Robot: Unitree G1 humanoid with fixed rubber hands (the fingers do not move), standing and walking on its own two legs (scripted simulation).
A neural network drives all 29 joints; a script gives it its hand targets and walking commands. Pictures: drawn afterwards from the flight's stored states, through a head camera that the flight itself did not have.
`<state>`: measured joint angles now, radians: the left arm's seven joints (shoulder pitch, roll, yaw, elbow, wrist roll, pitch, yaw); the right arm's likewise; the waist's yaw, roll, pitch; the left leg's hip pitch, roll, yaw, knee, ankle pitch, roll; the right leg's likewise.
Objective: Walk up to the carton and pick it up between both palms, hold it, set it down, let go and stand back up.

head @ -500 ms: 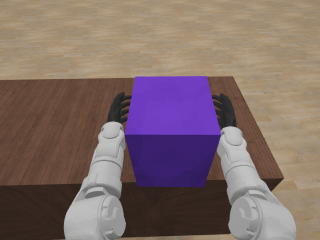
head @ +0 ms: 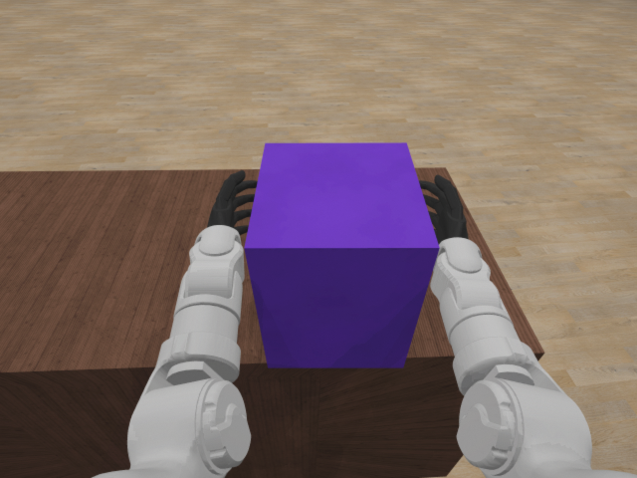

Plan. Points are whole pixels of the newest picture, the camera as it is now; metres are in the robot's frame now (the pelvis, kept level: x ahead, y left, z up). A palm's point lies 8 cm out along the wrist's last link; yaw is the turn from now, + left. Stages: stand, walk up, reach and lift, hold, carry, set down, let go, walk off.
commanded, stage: reach and lift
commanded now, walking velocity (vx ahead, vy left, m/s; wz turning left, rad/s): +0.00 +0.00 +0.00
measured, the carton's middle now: (335, 257) +0.42 +0.00 +0.08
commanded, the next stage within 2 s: hold in 1.98 s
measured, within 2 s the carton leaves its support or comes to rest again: neither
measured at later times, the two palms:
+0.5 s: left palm (215, 219) +0.38 +0.15 +0.18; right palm (456, 227) +0.38 -0.14 +0.17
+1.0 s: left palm (206, 207) +0.36 +0.15 +0.21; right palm (467, 222) +0.36 -0.14 +0.20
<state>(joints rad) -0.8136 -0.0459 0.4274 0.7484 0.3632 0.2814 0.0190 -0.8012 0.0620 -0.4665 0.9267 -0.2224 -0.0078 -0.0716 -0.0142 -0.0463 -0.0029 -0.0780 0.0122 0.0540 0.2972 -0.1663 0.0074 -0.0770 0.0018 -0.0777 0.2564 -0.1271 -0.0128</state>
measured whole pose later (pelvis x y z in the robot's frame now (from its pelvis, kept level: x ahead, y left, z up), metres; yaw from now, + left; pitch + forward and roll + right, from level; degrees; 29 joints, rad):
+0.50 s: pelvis -0.01 +0.00 +0.00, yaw +1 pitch -7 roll -1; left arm -0.75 -0.03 0.35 0.50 0.34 0.48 0.01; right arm -0.78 0.01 -0.20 0.83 0.02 0.10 -0.14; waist -0.06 -0.05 0.02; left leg -0.02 0.01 0.03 0.32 -0.18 0.01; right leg 0.00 0.00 -0.10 0.25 -0.13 -0.01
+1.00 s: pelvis -0.02 +0.00 +0.00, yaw +1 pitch -10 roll -1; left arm -0.75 -0.05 0.35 0.30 0.40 0.66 -0.03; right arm -0.78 0.01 -0.16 0.73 0.07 0.18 -0.15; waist -0.09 -0.07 0.05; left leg 0.03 0.01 0.03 0.30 -0.16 0.01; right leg 0.05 0.00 -0.10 0.25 -0.12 -0.01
